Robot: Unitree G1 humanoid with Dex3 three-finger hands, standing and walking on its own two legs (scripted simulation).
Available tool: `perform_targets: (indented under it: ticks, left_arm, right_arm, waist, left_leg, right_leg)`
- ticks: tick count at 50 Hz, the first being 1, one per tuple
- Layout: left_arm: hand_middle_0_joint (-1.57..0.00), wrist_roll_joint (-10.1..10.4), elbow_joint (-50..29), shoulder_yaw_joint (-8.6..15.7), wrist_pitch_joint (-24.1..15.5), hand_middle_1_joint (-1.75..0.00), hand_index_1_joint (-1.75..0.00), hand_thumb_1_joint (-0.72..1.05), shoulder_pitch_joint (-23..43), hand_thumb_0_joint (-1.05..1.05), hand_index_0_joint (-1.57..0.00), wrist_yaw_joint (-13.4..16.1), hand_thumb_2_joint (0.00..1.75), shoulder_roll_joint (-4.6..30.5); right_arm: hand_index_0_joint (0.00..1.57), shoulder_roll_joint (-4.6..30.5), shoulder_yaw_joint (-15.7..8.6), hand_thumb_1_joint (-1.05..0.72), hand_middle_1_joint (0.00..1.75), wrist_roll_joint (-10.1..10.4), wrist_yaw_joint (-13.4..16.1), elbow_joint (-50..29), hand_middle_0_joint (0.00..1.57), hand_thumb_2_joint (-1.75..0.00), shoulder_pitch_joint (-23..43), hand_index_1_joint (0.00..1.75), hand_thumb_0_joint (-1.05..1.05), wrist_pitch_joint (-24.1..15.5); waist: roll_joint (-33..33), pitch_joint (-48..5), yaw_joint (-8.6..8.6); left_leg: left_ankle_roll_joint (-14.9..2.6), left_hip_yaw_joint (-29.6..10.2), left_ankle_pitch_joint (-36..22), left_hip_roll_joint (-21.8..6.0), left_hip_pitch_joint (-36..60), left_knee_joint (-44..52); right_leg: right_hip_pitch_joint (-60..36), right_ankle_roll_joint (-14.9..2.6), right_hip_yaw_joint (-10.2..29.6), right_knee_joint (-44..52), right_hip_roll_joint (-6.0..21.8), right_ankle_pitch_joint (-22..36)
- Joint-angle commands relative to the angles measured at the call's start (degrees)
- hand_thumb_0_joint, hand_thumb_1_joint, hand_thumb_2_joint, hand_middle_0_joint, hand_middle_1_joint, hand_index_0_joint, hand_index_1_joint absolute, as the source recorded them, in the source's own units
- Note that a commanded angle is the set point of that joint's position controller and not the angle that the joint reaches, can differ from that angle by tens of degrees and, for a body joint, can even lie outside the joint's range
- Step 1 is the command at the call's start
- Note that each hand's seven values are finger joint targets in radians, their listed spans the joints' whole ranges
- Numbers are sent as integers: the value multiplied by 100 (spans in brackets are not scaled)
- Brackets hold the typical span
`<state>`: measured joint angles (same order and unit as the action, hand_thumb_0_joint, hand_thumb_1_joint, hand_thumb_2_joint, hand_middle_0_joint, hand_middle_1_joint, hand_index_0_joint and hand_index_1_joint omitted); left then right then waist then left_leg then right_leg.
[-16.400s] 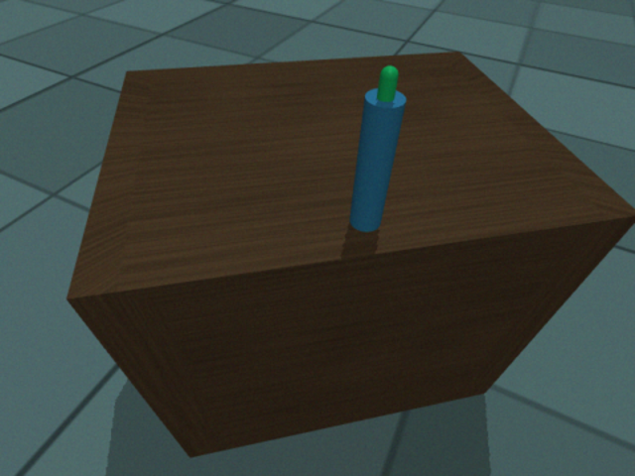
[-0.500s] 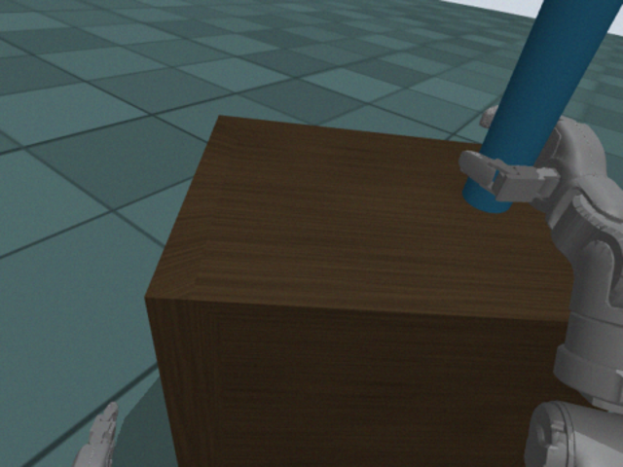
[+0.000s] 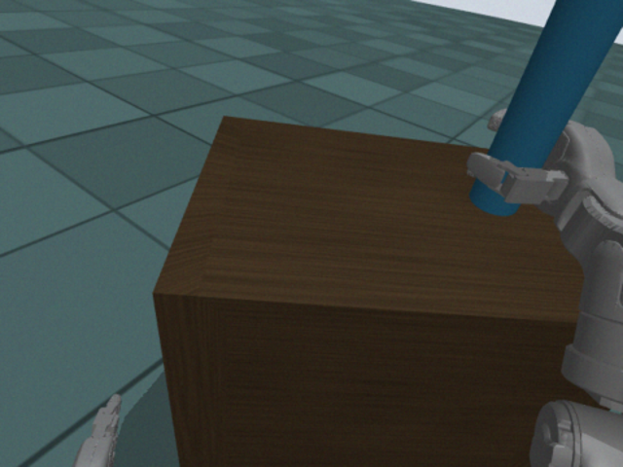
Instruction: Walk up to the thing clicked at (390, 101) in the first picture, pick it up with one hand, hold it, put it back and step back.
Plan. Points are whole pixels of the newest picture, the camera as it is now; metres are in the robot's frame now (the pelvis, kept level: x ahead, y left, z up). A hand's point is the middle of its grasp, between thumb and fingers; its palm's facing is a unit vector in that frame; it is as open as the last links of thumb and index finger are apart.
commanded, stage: hold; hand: right
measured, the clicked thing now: (551, 85) +0.33 -0.16 +0.40
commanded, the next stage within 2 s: crouch in 1.58 s
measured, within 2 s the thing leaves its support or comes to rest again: neither
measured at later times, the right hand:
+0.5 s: hand (515, 157) +0.34 -0.17 +0.33, palm faces +0.11 +0.99 -0.01, open 7.9 cm
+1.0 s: hand (518, 167) +0.33 -0.17 +0.32, palm faces +0.12 +0.99 -0.02, open 7.9 cm
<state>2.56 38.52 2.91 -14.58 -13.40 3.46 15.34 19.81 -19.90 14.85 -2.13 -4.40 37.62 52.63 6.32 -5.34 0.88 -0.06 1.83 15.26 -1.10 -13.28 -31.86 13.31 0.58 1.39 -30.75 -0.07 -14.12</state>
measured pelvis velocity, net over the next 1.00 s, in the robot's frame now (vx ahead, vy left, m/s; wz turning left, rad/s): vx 0.00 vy -0.01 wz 0.00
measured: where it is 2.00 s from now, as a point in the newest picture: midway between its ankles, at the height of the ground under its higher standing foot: outside the picture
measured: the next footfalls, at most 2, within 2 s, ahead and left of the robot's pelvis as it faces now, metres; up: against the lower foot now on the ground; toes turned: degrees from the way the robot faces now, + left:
none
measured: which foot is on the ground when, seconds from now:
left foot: down 0.00-1.00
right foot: down 0.00-1.00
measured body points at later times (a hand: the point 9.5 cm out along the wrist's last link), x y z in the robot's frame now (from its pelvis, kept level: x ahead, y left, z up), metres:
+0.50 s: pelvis +0.00 +0.00 +0.00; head -0.06 +0.04 +0.44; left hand +0.18 +0.25 -0.07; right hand +0.33 -0.22 +0.33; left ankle +0.02 +0.12 -0.73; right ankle +0.03 -0.13 -0.73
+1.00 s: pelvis +0.00 -0.01 +0.00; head -0.07 +0.04 +0.44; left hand +0.18 +0.25 -0.07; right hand +0.32 -0.22 +0.32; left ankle +0.02 +0.12 -0.73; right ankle +0.03 -0.13 -0.73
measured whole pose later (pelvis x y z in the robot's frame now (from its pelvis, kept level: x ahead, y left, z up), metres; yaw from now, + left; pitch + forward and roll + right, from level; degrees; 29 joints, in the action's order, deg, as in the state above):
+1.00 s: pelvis +0.00 -0.01 +0.00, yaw +0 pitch -4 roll +0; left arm 2.6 37.4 3.2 -15.3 -13.9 3.1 14.6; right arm 19.1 -19.7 14.0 -1.4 -6.5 35.8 52.0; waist 5.9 -5.9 1.0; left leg 0.3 1.5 15.2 -1.2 -13.0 -31.9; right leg 13.3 0.2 1.1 -31.5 -0.1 -14.5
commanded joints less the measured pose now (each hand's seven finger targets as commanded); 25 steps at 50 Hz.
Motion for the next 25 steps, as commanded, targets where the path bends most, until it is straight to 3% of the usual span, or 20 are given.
perform_targets:
  ticks: [1,4,5,7,10,12,15,16,19,21,23,24,25]
  left_arm:
    - [-4,9,-913,299,-376,-5,-5,-55,765,0,-4,31,5,692]
    - [-4,22,-1161,109,-432,-5,-5,-54,996,0,-4,12,5,544]
    - [-4,21,-842,227,-394,-5,-5,-55,738,0,-4,29,5,576]
    - [-4,24,-1105,-12,-436,-5,-5,-55,964,0,-4,23,5,453]
    - [-5,24,-932,86,-425,-5,-5,-55,1065,0,-5,59,5,542]
    - [-5,21,-1049,276,-464,-5,-5,-55,1090,0,-5,87,5,756]
    - [-5,29,-1134,148,-456,-5,-5,-54,1152,0,-5,65,4,618]
    - [-5,31,-1007,315,-445,-5,-5,-54,1029,0,-5,84,4,737]
    - [-5,29,-1244,46,-474,-5,-5,-54,910,0,-5,60,4,486]
    - [-5,8,-795,309,-422,-5,-5,-55,599,0,-5,79,5,662]
    - [-5,17,-1130,152,-492,-5,-5,-55,887,0,-5,46,5,540]
    - [-5,9,-1159,272,-519,-5,-5,-55,874,0,-5,37,5,637]
    - [-5,0,-843,331,-453,-5,-5,-55,620,0,-5,37,5,658]
  right_arm:
    - [136,1602,-636,-33,144,33,130,-1330,132,-131,2967,144,0,-658]
    - [136,1380,-359,-35,143,-12,131,-1487,133,-130,3000,143,0,-725]
    - [135,1478,-413,-35,143,-29,145,-1484,132,-131,2998,143,0,-729]
    - [135,1320,-255,-32,143,-31,104,-1480,131,-131,3012,143,0,-731]
    - [132,1297,-222,-32,140,-28,53,-1479,129,-129,2910,140,0,-647]
    - [133,1412,-392,-33,142,-7,30,-1351,130,-130,2753,142,0,-587]
    - [131,1302,-292,-33,139,22,-2,-1371,128,-128,2850,139,0,-530]
    - [132,1405,-431,-34,140,40,21,-1256,129,-128,2762,140,0,-503]
    - [132,1454,-510,-33,140,71,39,-1253,129,-128,2876,140,0,-501]
    - [132,1655,-683,-33,140,50,98,-1155,129,-128,2872,140,0,-494]
    - [133,1454,-574,-34,141,24,93,-1036,130,-128,2768,141,0,-505]
    - [134,1405,-464,-32,142,-15,116,-1172,131,-129,2928,142,0,-527]
    - [133,1491,-503,-33,141,-28,133,-1229,130,-129,3031,141,0,-546]
  waist:
    - [-737,-1113,58]
    - [-609,-1094,56]
    - [-461,-1055,1]
    - [-470,-1166,41]
    - [-346,-996,35]
    - [-455,-1128,33]
    - [-497,-1035,39]
    - [-637,-996,8]
    - [-786,-1003,-14]
    - [-793,-951,-3]
    - [-759,-1036,25]
    - [-715,-1123,-24]
    - [-502,-1108,-32]
  left_leg:
    - [80,112,-436,44,-44,724]
    - [58,150,-271,69,-108,690]
    - [41,140,-236,69,-143,702]
    - [43,164,-411,83,-84,661]
    - [43,150,-327,76,-155,675]
    - [51,190,-510,84,-56,667]
    - [47,205,-430,93,-66,661]
    - [59,223,-345,109,-89,685]
    - [102,187,-510,81,-71,708]
    - [105,172,-613,77,-114,692]
    - [106,188,-761,82,-77,627]
    - [83,207,-808,102,-75,593]
    - [56,198,-762,95,-137,592]
  right_leg:
    - [-505,-214,-139,362,-159,383]
    - [-461,-205,-142,393,-150,233]
    - [-471,-204,-123,413,-142,181]
    - [-520,-195,-109,393,-130,371]
    - [-464,-177,-118,395,-142,306]
    - [-525,-177,-96,394,-135,481]
    - [-468,-170,-104,406,-135,412]
    - [-467,-178,-94,423,-119,321]
    - [-473,-215,-147,363,-150,440]
    - [-427,-215,-149,335,-165,510]
    - [-494,-210,-158,300,-164,642]
    - [-526,-194,-144,321,-147,689]
    - [-532,-175,-146,336,-142,666]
